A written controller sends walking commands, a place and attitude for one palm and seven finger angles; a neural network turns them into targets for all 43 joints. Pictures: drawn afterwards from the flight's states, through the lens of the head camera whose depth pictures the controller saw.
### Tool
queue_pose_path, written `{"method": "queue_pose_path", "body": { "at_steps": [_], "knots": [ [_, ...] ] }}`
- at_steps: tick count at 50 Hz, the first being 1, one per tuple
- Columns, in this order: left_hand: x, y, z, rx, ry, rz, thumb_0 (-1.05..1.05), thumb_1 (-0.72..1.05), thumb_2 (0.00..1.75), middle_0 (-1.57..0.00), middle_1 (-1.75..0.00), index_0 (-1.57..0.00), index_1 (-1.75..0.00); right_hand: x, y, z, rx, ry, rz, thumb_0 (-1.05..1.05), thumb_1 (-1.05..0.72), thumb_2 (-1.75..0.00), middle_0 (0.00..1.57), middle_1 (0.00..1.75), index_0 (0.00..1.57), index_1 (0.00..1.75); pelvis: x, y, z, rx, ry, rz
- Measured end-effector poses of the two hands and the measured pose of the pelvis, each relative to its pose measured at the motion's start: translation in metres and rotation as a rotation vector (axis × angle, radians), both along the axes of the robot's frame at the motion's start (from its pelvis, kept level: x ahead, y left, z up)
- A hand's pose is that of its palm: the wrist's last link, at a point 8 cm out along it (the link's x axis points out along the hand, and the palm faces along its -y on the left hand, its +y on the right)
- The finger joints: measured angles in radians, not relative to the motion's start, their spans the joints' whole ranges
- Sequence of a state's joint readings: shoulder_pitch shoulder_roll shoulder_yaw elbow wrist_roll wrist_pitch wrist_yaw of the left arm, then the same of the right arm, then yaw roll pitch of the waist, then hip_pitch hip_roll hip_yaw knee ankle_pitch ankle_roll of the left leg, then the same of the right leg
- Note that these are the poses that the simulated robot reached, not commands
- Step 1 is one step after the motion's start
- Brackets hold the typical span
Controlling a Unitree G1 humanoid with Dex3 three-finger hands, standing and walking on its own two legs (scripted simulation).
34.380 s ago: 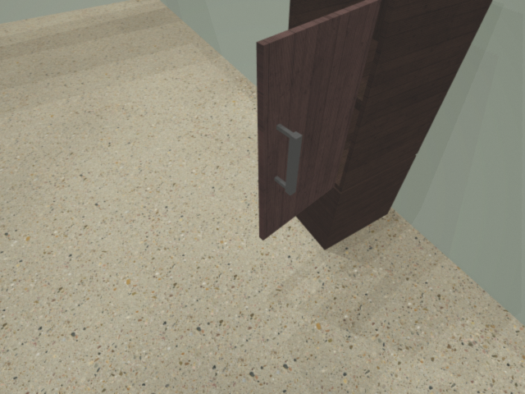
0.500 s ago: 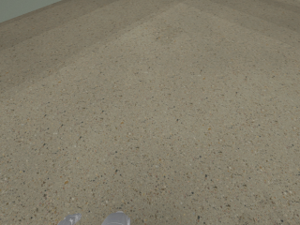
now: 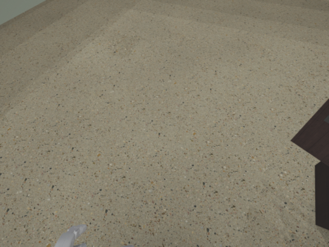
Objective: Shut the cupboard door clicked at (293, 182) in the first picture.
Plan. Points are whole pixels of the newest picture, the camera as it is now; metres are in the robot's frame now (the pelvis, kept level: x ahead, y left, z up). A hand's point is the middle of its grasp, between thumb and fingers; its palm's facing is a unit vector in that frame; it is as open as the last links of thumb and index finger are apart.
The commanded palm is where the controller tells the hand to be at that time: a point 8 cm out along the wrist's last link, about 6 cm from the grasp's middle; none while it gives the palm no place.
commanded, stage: turn to face it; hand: left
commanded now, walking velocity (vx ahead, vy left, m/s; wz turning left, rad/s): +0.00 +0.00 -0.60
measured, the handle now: out of the picture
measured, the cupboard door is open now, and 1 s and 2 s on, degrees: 65 65 65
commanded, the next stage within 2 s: take the last steps up to it in 1.28 s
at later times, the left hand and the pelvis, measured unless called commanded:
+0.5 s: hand (97, 231) +0.18 +0.21 -0.15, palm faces -0.27 -0.94 -0.19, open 7.4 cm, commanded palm none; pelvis +0.03 +0.03 +0.02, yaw -18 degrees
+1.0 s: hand (128, 207) +0.24 +0.13 -0.16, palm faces -0.54 -0.81 -0.21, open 7.4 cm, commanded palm none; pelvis +0.06 +0.01 +0.01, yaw -35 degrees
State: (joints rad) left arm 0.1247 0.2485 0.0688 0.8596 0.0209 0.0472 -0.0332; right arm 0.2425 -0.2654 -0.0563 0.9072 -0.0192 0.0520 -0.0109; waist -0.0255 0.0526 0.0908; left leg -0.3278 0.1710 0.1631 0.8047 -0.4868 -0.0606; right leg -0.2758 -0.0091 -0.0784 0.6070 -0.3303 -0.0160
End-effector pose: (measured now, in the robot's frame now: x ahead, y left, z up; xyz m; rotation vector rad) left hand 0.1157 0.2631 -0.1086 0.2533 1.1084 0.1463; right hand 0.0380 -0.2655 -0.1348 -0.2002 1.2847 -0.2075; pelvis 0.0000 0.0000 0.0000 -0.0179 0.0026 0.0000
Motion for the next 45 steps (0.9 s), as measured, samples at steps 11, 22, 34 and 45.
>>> {"method": "queue_pose_path", "body": {
  "at_steps": [11,22,34,45],
  "knots": [
    [0.004,-0.017,-0.005,-0.032,0.101,-0.084,0.01,0.9,0.9,-0.2,-0.3,-0.2,-0.3,0.023,-0.001,0.026,-0.025,-0.089,-0.084,0.01,-0.91,-0.9,0.2,0.3,0.2,0.3,0.012,0.006,0.014,0.021,0.014,-0.124],
    [0.051,-0.002,-0.02,-0.07,0.138,-0.192,0.01,0.91,0.9,-0.2,-0.3,-0.2,-0.3,0.005,0.03,0.042,-0.073,-0.107,-0.166,0.01,-0.91,-0.9,0.2,0.3,0.2,0.3,0.028,0.028,0.015,-0.015,0.014,-0.272],
    [0.127,-0.066,-0.003,-0.007,0.018,-0.424,0.01,0.91,0.9,-0.19,-0.3,-0.19,-0.3,-0.08,0.011,0.006,-0.007,-0.015,-0.417,0.01,-0.9,-0.9,0.2,0.3,0.21,0.3,0.03,0.001,0.002,0.005,0.003,-0.432],
    [0.132,-0.094,-0.001,-0.003,0.084,-0.529,0.01,0.9,0.9,-0.2,-0.3,-0.2,-0.3,-0.078,0.0,0.023,-0.039,-0.054,-0.523,0.01,-0.91,-0.9,0.2,0.3,0.2,0.3,0.04,0.0,0.014,0.022,0.011,-0.549]
  ]
}}
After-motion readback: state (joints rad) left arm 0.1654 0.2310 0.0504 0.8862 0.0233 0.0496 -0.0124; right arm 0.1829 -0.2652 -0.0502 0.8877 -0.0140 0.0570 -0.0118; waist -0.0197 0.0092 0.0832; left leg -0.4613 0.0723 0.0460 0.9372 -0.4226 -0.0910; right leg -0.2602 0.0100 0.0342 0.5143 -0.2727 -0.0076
